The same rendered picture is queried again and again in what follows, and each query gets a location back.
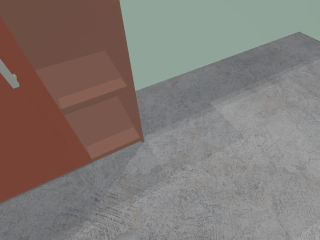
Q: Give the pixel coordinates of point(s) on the handle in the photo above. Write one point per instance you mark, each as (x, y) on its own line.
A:
(11, 78)

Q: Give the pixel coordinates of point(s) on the wardrobe door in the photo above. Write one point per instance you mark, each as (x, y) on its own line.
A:
(36, 141)

